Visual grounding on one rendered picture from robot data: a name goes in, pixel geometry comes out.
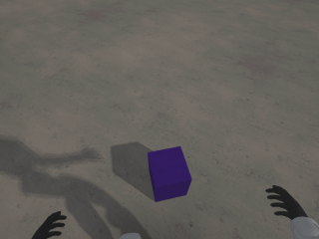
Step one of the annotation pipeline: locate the carton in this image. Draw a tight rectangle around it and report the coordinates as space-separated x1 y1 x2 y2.
148 146 192 202

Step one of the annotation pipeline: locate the right robot hand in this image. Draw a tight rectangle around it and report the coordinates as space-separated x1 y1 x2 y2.
265 185 308 220

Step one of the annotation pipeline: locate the robot right forearm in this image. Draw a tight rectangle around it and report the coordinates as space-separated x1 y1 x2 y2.
290 216 319 239

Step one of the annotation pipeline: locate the left robot hand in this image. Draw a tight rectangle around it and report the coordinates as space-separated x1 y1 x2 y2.
32 211 67 239

